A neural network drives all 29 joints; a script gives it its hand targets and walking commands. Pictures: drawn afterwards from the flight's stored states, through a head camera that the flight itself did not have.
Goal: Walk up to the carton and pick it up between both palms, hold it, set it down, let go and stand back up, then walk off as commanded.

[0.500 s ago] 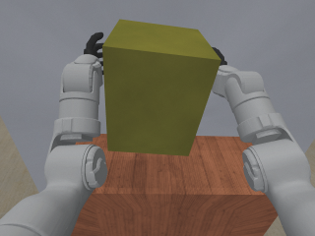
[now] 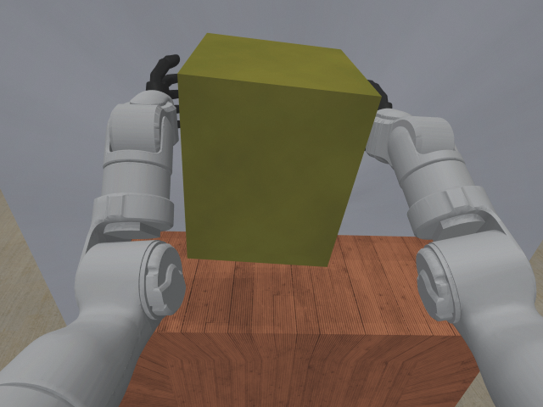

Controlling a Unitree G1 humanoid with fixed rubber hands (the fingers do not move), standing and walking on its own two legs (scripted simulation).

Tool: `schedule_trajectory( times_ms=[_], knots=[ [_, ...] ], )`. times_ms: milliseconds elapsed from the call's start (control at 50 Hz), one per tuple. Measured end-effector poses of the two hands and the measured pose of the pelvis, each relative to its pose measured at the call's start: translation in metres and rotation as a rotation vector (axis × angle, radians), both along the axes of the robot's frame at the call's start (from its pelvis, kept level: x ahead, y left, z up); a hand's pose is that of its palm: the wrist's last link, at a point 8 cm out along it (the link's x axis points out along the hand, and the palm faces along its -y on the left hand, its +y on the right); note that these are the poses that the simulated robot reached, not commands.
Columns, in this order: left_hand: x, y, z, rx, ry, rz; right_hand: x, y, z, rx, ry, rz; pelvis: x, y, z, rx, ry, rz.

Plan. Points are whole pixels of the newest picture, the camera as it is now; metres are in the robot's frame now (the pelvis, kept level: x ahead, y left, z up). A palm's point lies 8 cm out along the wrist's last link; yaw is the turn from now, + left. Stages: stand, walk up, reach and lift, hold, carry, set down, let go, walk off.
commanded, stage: hold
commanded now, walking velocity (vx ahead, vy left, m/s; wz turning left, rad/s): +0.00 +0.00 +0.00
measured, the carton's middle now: (267, 149) +0.38 +0.02 +0.28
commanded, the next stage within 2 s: set down in 1.16 s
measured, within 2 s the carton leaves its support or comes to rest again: neither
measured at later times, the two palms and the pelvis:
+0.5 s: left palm (164, 114) +0.38 +0.16 +0.33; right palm (374, 132) +0.38 -0.14 +0.31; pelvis +0.01 +0.00 +0.00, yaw +0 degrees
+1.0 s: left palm (165, 110) +0.38 +0.15 +0.34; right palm (377, 129) +0.37 -0.14 +0.32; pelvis +0.01 +0.00 +0.00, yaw +0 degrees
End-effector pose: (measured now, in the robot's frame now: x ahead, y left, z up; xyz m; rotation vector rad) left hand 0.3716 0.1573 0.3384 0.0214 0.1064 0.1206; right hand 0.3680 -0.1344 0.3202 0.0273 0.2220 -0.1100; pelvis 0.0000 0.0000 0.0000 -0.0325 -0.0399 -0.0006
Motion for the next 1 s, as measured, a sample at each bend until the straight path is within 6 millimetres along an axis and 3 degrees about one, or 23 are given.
schedule_trajectory(
  times_ms=[620, 1000],
  knots=[
    [0.009, -0.002, -0.012, 0.002, -0.007, -0.012, 0.006, -0.002, -0.011, -0.007, -0.006, -0.006, 0.012, 0.004, 0.0, -0.003, -0.008, -0.002],
    [0.006, -0.004, -0.003, -0.007, -0.008, 0.001, 0.006, -0.004, -0.003, -0.01, -0.007, 0.004, 0.007, -0.001, 0.0, 0.0, -0.005, 0.0]
  ],
)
